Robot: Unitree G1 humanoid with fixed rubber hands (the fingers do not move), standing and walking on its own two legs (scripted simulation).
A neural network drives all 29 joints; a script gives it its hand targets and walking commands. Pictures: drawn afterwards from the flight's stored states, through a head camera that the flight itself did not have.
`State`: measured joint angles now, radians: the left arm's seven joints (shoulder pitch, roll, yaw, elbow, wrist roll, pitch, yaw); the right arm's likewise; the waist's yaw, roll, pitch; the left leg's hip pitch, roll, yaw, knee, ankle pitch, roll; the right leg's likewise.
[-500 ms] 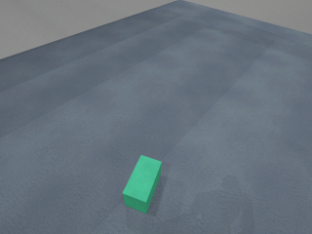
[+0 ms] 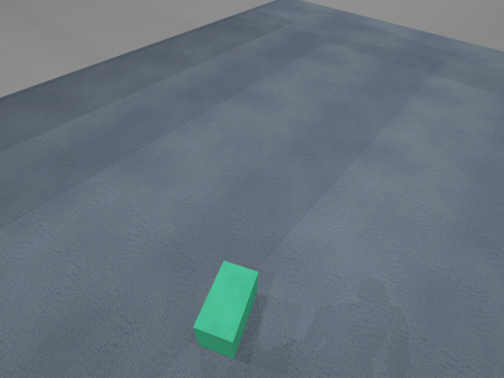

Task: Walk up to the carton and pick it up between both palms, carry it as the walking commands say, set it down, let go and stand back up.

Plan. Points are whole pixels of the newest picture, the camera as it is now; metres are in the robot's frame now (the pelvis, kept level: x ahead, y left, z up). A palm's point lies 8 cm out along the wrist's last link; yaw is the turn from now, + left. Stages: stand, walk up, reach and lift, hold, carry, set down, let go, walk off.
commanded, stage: walk up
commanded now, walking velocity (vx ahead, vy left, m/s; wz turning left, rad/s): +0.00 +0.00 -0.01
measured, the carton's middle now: (228, 308) +0.52 +0.08 -0.68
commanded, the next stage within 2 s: none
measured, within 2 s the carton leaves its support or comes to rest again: neither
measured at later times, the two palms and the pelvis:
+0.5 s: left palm out of the picture +0.03 +0.36 -0.15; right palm out of the picture -0.01 -0.15 -0.13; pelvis +0.01 +0.10 -0.01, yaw -6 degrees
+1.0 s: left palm (15, 368) +0.20 +0.43 -0.14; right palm out of the picture +0.03 -0.06 -0.15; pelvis +0.07 +0.19 -0.02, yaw -13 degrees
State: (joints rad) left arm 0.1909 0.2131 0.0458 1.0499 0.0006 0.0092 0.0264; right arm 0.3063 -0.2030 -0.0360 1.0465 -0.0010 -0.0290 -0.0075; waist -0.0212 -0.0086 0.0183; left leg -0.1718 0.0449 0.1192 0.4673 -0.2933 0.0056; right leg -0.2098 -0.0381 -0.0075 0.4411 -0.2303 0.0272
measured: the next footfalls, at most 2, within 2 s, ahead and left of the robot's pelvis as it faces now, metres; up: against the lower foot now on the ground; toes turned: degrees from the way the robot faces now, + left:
left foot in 0.40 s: +0.02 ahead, +0.19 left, +0.00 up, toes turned +3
right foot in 0.76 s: +0.06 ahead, +0.00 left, +0.00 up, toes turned -15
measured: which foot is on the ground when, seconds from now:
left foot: down 0.00-0.14, up 0.16-0.38, down 0.40-0.76, up 0.78-0.96, down 0.98-1.00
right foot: down 0.00-0.40, up 0.42-0.74, down 0.76-0.98, up 1.00-1.00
